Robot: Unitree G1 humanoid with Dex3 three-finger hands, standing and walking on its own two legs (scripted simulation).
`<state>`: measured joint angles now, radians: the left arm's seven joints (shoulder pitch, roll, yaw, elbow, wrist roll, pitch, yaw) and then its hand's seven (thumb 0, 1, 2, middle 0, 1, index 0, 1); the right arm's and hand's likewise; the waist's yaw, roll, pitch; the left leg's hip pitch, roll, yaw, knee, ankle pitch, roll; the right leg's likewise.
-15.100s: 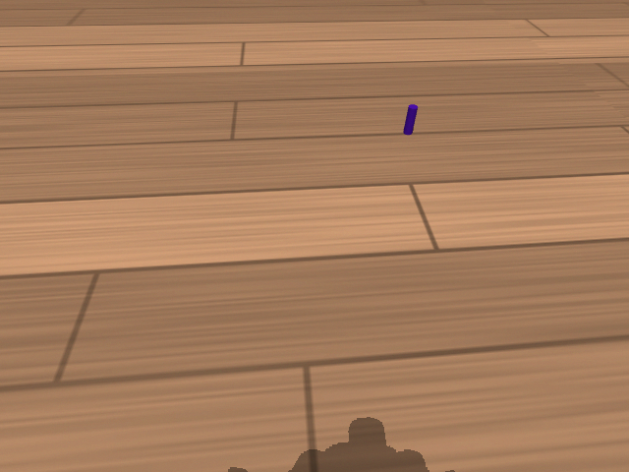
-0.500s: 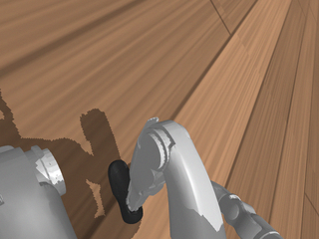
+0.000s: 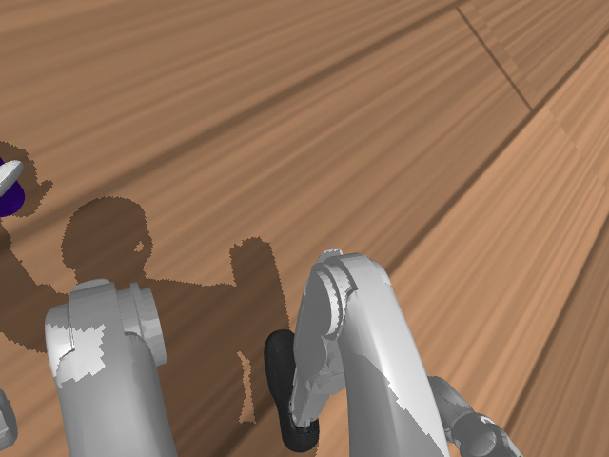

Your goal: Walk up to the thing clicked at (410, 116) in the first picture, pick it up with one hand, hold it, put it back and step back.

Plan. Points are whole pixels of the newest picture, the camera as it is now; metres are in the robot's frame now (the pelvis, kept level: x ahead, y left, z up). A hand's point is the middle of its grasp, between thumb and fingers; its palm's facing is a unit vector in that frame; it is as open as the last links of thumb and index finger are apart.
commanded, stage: settle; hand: left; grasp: from the side
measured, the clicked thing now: out of the picture +0.44 +0.32 -0.10
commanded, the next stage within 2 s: lift in 1.28 s
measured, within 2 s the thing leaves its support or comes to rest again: neither
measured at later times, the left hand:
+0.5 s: hand out of the picture +0.45 +0.33 +0.00, palm faces +0.30 -0.95 -0.04, open 8.7 cm
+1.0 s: hand out of the picture +0.45 +0.31 +0.04, palm faces +0.31 -0.95 -0.03, open 8.7 cm
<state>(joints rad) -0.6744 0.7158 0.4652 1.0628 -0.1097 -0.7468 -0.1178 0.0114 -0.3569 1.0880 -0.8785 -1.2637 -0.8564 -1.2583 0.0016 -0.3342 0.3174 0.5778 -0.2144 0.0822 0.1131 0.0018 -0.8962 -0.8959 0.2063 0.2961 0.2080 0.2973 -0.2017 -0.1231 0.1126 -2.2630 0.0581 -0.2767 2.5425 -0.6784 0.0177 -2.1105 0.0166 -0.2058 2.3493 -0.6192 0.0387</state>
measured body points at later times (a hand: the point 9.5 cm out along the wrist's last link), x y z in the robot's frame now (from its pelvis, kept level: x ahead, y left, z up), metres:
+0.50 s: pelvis +0.02 -0.01 +0.03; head +0.22 +0.09 +0.42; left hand +0.43 +0.38 +0.00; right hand +0.17 -0.26 -0.08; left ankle +0.08 +0.13 -0.27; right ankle +0.13 -0.12 -0.27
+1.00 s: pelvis +0.01 -0.01 +0.05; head +0.21 +0.07 +0.45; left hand +0.43 +0.36 +0.04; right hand +0.16 -0.27 -0.06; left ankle +0.08 +0.13 -0.27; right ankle +0.13 -0.12 -0.27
